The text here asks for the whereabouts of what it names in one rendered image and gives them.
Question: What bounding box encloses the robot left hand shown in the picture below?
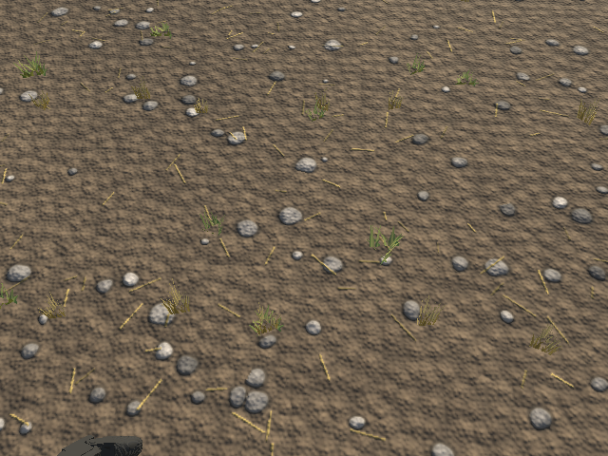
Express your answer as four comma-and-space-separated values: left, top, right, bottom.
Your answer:
57, 435, 143, 456

